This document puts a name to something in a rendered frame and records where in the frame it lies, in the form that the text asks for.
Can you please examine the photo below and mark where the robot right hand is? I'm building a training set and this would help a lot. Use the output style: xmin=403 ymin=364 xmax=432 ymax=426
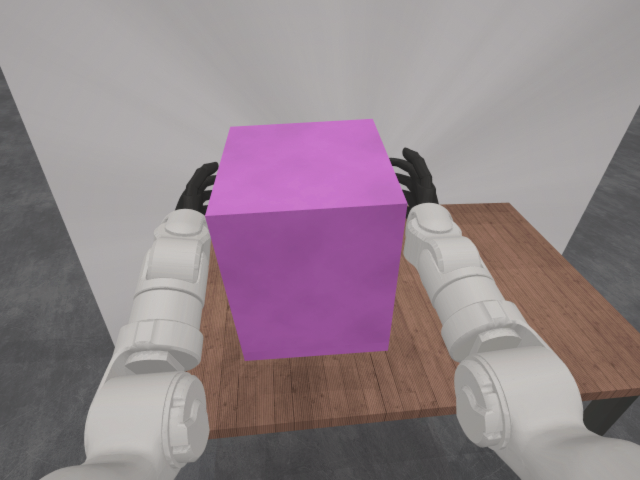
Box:
xmin=389 ymin=147 xmax=439 ymax=219

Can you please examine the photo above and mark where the table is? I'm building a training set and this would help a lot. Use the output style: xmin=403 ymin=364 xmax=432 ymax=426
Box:
xmin=185 ymin=203 xmax=640 ymax=439

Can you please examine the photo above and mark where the robot right forearm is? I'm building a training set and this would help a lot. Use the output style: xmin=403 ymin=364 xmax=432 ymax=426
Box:
xmin=403 ymin=203 xmax=583 ymax=417

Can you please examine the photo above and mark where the robot left forearm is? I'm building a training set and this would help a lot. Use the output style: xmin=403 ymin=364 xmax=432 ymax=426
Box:
xmin=84 ymin=209 xmax=211 ymax=457

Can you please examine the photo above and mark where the robot right upper arm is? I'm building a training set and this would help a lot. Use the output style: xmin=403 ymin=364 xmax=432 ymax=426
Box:
xmin=454 ymin=345 xmax=640 ymax=480

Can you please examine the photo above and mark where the carton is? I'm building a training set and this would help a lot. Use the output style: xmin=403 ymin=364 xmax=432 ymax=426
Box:
xmin=205 ymin=119 xmax=408 ymax=361

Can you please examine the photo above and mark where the robot left hand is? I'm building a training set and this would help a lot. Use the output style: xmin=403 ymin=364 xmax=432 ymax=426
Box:
xmin=175 ymin=162 xmax=219 ymax=215

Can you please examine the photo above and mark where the robot left upper arm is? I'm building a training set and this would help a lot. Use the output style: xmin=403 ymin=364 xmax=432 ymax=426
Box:
xmin=40 ymin=371 xmax=209 ymax=480

